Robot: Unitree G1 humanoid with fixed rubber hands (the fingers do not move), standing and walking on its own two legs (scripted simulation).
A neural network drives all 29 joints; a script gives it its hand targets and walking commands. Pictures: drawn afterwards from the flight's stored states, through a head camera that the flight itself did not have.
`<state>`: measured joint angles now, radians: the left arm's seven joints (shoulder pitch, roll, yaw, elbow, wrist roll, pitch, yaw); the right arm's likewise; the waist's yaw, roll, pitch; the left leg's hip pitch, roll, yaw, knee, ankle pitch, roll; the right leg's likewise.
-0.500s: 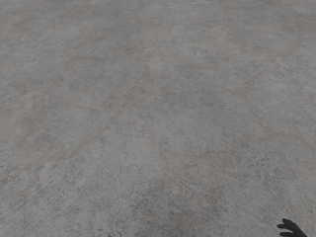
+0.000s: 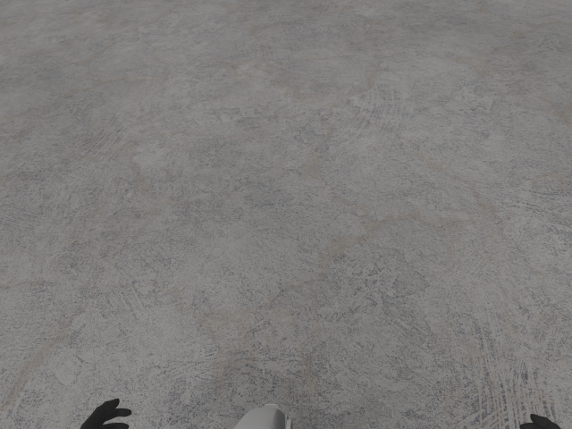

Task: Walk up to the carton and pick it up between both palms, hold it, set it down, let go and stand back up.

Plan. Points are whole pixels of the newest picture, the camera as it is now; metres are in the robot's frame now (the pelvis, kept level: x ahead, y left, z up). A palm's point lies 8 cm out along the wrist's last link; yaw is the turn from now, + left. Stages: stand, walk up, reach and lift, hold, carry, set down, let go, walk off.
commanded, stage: walk up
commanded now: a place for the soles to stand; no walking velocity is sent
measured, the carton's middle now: out of the picture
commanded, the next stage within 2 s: none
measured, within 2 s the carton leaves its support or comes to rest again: neither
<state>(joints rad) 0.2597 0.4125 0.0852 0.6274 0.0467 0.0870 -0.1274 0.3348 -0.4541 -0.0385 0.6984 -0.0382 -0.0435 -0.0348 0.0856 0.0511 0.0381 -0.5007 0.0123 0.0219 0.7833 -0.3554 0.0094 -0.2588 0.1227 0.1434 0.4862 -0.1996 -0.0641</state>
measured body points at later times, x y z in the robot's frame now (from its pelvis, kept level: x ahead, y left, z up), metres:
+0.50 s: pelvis +0.11 -0.08 -0.01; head +0.08 -0.07 +0.44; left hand +0.38 +0.15 -0.07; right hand +0.04 -0.43 -0.07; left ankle +0.12 +0.09 -0.74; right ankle +0.14 -0.27 -0.71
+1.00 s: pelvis +0.26 -0.27 -0.01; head +0.25 -0.27 +0.44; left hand +0.49 -0.04 -0.10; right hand +0.18 -0.61 -0.09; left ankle +0.44 -0.25 -0.72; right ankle +0.15 -0.28 -0.74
